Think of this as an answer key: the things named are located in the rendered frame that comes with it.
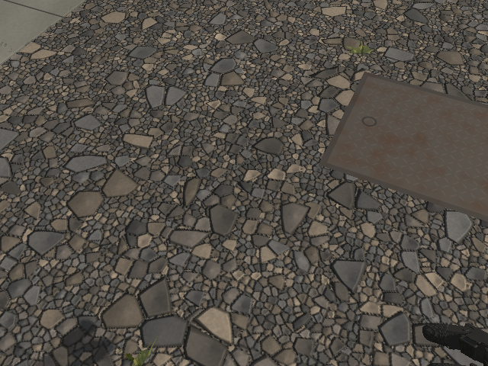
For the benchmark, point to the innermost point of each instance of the right robot hand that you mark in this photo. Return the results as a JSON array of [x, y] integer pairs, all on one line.
[[472, 342]]

